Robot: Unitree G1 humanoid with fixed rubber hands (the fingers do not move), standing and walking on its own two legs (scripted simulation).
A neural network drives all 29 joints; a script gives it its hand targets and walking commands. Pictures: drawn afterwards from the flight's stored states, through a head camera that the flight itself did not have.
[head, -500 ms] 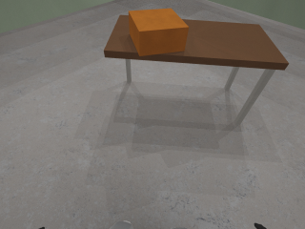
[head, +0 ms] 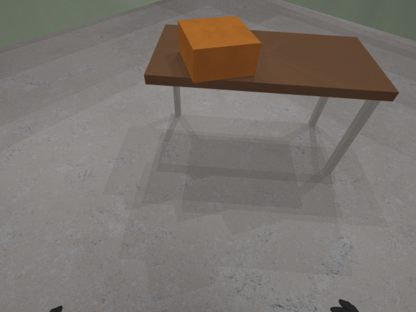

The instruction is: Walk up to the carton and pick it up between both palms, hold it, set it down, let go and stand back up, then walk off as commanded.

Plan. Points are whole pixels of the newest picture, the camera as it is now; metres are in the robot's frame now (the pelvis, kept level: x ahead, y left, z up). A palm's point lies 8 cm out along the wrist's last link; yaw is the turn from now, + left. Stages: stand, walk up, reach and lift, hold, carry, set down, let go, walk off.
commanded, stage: stand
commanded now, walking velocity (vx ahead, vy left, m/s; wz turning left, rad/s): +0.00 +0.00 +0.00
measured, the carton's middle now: (216, 47) +1.18 -0.06 -0.06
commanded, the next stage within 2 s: none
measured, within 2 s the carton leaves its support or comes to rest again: neither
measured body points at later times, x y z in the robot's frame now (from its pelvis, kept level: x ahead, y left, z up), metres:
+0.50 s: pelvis +0.02 +0.00 +0.00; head +0.02 +0.00 +0.45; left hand +0.12 +0.31 -0.10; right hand +0.16 -0.30 -0.10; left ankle +0.02 +0.13 -0.73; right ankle +0.02 -0.13 -0.73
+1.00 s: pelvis +0.01 +0.00 +0.01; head +0.02 +0.00 +0.46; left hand +0.12 +0.31 -0.10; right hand +0.14 -0.30 -0.10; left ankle +0.02 +0.13 -0.73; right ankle +0.02 -0.13 -0.73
